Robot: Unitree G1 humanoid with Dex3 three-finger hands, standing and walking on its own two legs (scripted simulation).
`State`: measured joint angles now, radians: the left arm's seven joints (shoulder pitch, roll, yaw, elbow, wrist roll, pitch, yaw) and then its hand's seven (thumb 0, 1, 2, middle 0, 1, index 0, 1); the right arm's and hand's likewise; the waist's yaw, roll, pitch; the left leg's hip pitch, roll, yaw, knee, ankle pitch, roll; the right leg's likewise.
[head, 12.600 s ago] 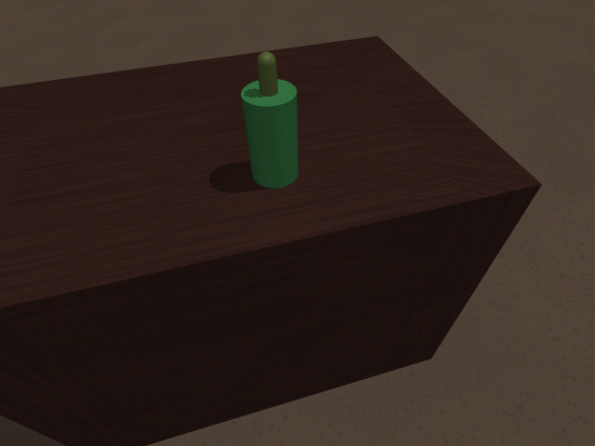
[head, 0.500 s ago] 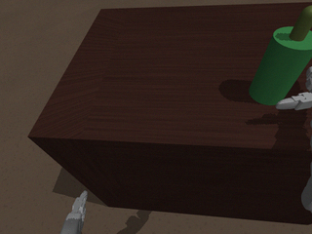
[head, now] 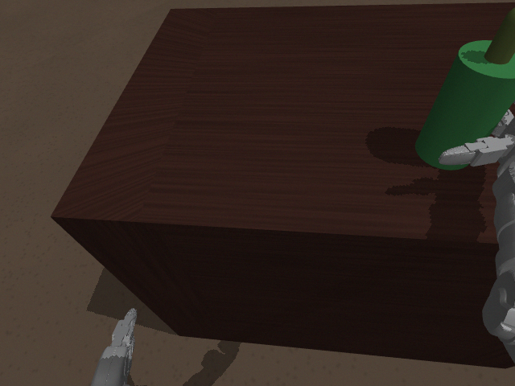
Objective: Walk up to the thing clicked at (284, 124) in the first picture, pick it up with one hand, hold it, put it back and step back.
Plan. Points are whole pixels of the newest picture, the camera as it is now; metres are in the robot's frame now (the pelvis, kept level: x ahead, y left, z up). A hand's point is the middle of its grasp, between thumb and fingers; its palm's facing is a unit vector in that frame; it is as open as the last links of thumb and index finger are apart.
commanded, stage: close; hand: right
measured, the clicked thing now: (476, 93) +0.52 -0.24 +0.18
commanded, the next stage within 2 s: settle in 0.48 s
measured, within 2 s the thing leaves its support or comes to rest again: leaves its support in 1.10 s
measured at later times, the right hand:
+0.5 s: hand (482, 113) +0.50 -0.25 +0.15, palm faces +0.26 +0.97 +0.03, open 11.5 cm
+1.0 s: hand (476, 115) +0.49 -0.24 +0.15, palm faces +0.26 +0.97 +0.00, open 11.8 cm
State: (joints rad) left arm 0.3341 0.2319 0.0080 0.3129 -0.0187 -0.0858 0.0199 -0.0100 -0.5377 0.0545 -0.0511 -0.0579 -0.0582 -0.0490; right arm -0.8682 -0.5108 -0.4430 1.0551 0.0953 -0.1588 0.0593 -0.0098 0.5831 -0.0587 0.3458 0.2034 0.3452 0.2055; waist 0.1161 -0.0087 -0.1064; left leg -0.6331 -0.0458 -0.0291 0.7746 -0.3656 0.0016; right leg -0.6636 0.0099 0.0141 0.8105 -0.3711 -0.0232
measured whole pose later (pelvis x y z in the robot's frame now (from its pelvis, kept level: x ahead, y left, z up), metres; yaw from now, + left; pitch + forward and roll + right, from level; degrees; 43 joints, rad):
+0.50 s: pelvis +0.02 -0.01 +0.00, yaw +0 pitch +14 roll +1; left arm 0.35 0.24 0.01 0.31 -0.02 -0.09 0.01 -0.01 -0.51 0.04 -0.05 -0.06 -0.06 -0.04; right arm -0.86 -0.52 -0.43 1.05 0.12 -0.15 0.09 0.00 0.41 -0.63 0.69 0.69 0.75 0.72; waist 0.11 -0.02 -0.14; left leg -0.63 -0.04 -0.03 0.76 -0.38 0.00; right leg -0.67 0.01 0.01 0.81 -0.39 -0.03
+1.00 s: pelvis +0.02 -0.01 +0.01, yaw +0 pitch +12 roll +1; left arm 0.34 0.25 0.03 0.35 -0.03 -0.08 0.01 -0.01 -0.53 0.06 -0.06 -0.06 -0.06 -0.05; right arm -0.81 -0.47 -0.42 0.97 0.10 -0.06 0.07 0.00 0.60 -0.94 0.60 0.98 0.66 1.02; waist 0.09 -0.03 -0.12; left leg -0.55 -0.04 -0.04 0.71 -0.36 0.00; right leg -0.58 0.01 0.01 0.75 -0.37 -0.03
